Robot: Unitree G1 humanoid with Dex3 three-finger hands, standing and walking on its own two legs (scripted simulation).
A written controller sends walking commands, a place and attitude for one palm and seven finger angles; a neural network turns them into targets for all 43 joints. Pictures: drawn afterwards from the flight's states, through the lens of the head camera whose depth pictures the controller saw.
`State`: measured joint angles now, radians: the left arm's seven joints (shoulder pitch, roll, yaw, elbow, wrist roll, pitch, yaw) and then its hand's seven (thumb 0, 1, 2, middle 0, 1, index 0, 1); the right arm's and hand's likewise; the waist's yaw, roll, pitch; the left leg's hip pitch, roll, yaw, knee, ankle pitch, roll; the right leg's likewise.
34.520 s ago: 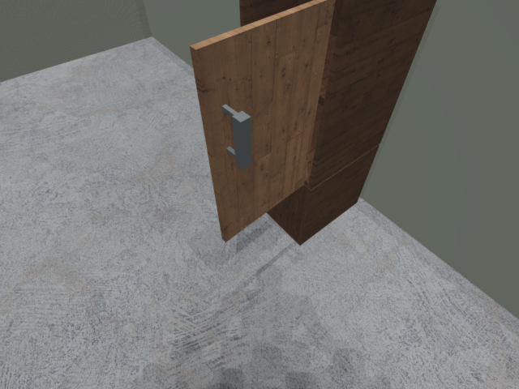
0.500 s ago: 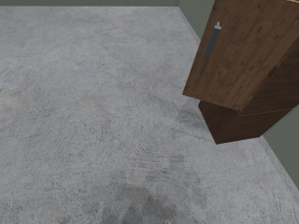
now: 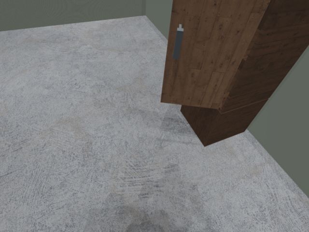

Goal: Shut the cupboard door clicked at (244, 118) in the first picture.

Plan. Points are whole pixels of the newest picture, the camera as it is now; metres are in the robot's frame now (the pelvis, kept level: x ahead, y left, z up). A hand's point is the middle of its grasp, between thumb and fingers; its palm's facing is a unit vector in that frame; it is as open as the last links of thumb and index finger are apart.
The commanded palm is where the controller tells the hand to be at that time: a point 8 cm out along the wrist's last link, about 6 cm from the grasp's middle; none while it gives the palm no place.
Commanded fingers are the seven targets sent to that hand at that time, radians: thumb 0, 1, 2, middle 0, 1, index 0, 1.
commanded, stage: take the last steps up to it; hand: left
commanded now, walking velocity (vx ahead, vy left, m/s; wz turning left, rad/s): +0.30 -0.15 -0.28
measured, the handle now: (177, 41) +0.83 -0.07 +0.07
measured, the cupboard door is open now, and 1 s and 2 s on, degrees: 61 61 61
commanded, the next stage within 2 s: come to a stop and stand still in 0.86 s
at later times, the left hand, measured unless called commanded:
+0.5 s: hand (132, 194) +0.26 +0.08 -0.16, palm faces -0.15 -0.97 -0.19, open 7.4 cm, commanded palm none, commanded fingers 0.00 0.90 0.90 -0.20 -0.30 -0.20 -0.30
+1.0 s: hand (147, 165) +0.36 +0.03 -0.16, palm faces -0.06 -0.99 -0.15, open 7.4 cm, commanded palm none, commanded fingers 0.00 0.90 0.90 -0.20 -0.30 -0.20 -0.30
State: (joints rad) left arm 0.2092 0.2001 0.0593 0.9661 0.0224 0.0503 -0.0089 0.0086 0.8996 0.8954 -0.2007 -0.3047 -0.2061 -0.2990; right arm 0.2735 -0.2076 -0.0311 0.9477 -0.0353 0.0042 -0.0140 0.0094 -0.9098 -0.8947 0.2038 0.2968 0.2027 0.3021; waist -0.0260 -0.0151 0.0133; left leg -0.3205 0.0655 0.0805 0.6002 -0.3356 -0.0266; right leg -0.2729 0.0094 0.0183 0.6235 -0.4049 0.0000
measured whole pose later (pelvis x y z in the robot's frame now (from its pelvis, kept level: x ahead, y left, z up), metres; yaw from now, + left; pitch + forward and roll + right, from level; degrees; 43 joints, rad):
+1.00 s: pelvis +0.31 -0.14 +0.02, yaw -5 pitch +1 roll -1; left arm 0.21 0.18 0.05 1.05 0.03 0.00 -0.01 0.01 0.91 0.90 -0.20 -0.30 -0.20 -0.30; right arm 0.29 -0.17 -0.03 1.02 -0.04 -0.04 -0.02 0.00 -0.93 -0.89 0.21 0.30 0.21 0.30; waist -0.01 -0.01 0.05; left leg -0.18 0.07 0.12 0.43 -0.26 0.01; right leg -0.43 -0.07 -0.05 0.80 -0.32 0.01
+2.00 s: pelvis +0.33 -0.16 +0.01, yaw -4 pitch -1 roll +0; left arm 0.33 0.13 -0.02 1.05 0.02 -0.01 0.04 0.01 0.91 0.90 -0.20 -0.30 -0.21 -0.30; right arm 0.28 -0.19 -0.02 1.02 -0.02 0.01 -0.01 0.01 -0.91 -0.89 0.20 0.30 0.20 0.30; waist -0.01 0.03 0.01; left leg -0.28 0.03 0.07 0.54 -0.23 0.01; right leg -0.18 0.01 0.01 0.53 -0.34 0.00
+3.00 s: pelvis +0.36 -0.15 +0.01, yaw -5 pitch +0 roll +1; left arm 0.25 0.25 0.00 1.09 0.02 0.01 0.03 0.01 0.90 0.90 -0.20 -0.30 -0.20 -0.30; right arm 0.15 -0.20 0.00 1.10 -0.02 -0.01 -0.02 0.01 -0.91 -0.89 0.20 0.30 0.20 0.30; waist 0.01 -0.04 0.02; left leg -0.22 0.01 0.10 0.45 -0.23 0.02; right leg -0.13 -0.02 0.04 0.45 -0.32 0.02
